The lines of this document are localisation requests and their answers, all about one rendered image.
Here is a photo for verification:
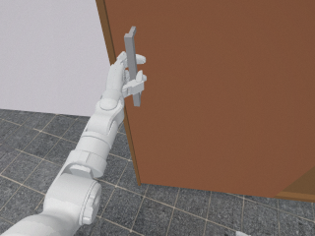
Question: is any robot left hand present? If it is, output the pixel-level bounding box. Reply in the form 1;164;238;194
105;51;147;98

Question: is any handle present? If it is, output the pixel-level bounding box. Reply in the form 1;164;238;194
124;26;142;107

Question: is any robot left forearm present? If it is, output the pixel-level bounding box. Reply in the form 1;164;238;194
43;89;125;209

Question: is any wardrobe door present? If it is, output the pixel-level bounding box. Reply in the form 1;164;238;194
104;0;315;198
283;166;315;195

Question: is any left robot upper arm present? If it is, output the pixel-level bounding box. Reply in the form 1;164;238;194
0;173;102;236

